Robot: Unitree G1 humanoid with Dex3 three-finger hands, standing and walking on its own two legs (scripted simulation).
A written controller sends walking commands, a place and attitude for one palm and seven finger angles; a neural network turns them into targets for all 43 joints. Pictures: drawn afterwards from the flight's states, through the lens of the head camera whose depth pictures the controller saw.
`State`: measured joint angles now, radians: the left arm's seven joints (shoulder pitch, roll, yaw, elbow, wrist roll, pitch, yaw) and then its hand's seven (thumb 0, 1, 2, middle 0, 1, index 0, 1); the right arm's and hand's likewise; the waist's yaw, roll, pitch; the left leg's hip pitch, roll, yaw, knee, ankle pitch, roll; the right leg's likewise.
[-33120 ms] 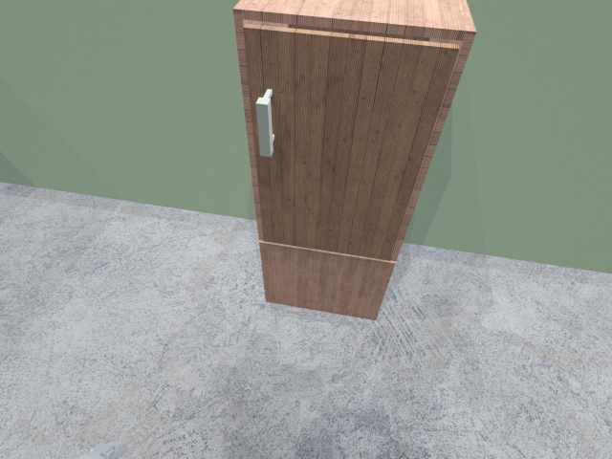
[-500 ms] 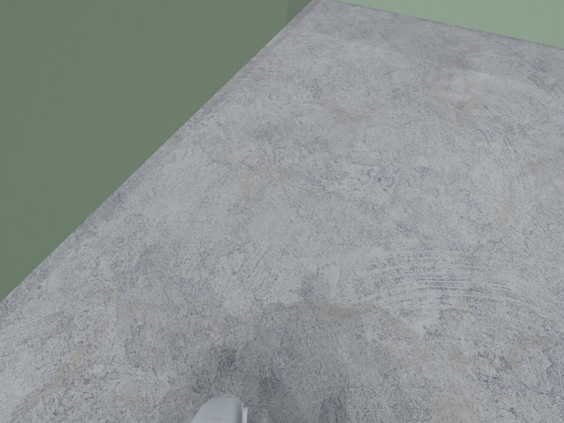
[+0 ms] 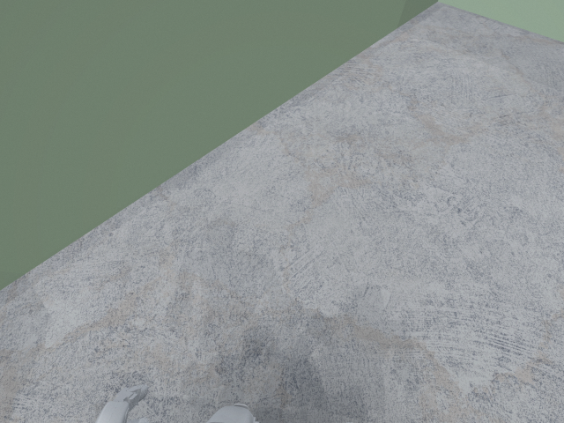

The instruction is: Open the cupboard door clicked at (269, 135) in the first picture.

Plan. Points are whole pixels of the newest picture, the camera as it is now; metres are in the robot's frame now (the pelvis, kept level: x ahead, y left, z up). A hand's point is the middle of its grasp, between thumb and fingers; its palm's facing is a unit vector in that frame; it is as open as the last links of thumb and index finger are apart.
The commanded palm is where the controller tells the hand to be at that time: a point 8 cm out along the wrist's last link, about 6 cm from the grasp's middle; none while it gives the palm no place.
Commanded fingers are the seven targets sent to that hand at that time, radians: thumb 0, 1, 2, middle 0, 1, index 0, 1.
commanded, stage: turn to face it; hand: left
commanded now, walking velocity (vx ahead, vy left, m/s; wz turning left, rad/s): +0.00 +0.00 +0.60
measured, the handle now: out of the picture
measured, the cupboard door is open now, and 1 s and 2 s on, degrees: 43 43 43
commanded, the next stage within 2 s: none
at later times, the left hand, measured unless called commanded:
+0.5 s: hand out of the picture +0.03 +0.23 -0.16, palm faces +0.33 -0.91 -0.25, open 7.4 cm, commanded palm none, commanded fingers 0.00 0.90 0.90 -0.20 -0.30 -0.20 -0.30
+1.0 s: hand out of the picture -0.03 +0.17 -0.18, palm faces +0.60 -0.77 -0.21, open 7.4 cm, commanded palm none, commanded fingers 0.00 0.90 0.90 -0.20 -0.30 -0.20 -0.30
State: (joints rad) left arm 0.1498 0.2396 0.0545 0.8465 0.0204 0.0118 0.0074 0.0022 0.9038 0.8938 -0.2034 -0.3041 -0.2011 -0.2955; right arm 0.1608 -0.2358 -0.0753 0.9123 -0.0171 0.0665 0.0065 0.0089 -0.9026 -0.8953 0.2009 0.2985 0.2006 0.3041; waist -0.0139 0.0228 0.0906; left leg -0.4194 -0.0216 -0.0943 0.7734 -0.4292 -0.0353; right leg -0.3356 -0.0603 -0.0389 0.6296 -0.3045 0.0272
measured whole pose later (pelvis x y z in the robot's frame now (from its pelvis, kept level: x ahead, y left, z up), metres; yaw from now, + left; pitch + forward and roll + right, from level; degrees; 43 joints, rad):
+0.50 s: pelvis +0.02 +0.00 +0.01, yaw +18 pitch +1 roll +0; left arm 0.17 0.27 0.07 0.89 0.01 0.06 0.00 0.01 0.90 0.89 -0.20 -0.30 -0.20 -0.30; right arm 0.15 -0.22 -0.05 0.89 -0.03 0.03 0.00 0.01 -0.90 -0.90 0.20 0.30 0.20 0.30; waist 0.00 -0.03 0.09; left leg -0.33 -0.01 -0.02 0.54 -0.24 0.01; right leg -0.46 -0.08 -0.03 0.99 -0.45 0.07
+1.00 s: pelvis +0.05 -0.01 +0.00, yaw +37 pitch +2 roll +1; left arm 0.23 0.23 0.05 0.90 0.01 0.04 0.00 0.00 0.90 0.89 -0.21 -0.30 -0.21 -0.30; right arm 0.10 -0.23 -0.07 0.89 -0.02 0.03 0.02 0.01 -0.91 -0.90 0.20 0.30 0.20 0.30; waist -0.01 -0.07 0.11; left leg -0.33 -0.01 0.06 0.61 -0.29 0.03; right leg -0.34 -0.16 -0.15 0.86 -0.52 0.07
